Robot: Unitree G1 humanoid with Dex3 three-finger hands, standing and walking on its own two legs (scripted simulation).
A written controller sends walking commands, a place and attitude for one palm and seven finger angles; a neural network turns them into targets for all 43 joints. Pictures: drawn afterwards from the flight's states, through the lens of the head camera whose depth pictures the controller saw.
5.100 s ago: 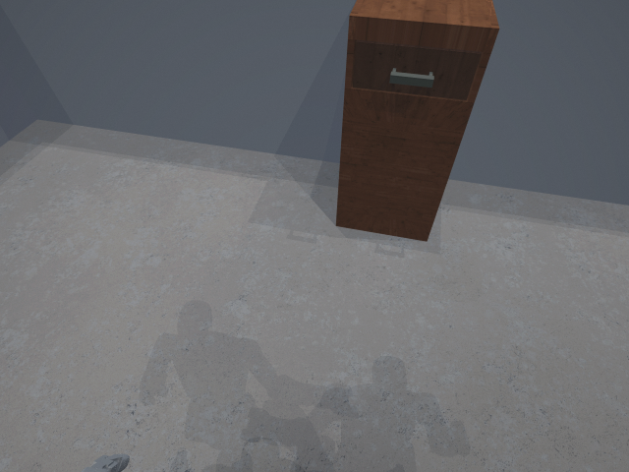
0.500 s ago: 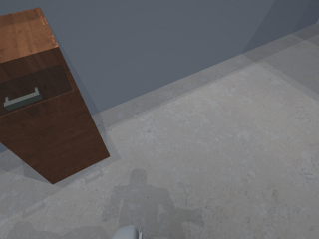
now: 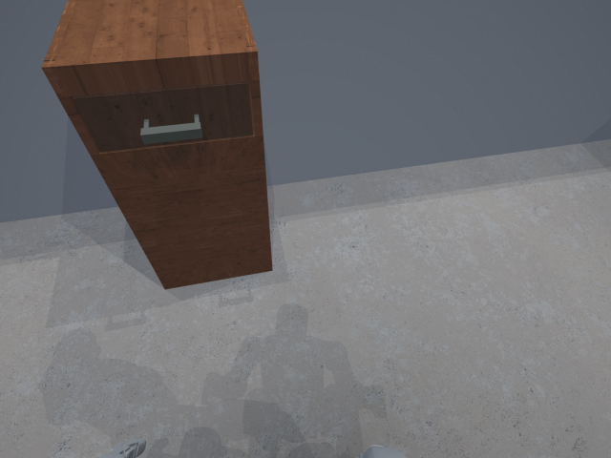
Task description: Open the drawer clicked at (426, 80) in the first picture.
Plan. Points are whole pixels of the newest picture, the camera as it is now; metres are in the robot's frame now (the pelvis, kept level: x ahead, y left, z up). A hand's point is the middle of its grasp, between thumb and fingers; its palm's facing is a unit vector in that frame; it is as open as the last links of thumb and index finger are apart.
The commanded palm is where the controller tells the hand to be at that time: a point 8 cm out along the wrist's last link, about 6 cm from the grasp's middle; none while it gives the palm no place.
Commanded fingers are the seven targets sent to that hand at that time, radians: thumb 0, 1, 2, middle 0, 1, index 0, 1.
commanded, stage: turn to face it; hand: left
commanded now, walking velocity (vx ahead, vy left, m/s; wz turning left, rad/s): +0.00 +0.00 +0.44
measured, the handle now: (172, 127) +0.75 +0.33 -0.05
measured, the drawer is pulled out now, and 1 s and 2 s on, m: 0.00 0.00 0.00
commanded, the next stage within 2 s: take the last steps up to it in 0.32 s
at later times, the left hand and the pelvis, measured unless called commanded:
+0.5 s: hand out of the picture -0.03 +0.18 -0.17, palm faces +0.26 -0.94 -0.22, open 7.4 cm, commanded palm none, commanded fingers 0.00 0.90 0.90 -0.20 -0.30 -0.20 -0.30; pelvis -0.02 -0.01 +0.00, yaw +13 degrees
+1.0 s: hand out of the picture +0.09 +0.20 -0.17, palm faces +0.20 -0.97 -0.15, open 7.4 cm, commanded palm none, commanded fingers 0.00 0.90 0.90 -0.20 -0.30 -0.20 -0.30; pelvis +0.06 +0.01 +0.00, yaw +13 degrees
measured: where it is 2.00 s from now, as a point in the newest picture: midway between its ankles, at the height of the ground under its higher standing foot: (302, 420)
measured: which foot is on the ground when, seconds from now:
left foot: down 0.00-0.12, up 0.14-0.52, down 0.54-1.00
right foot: up 0.00-0.10, down 0.12-0.54, up 0.56-1.00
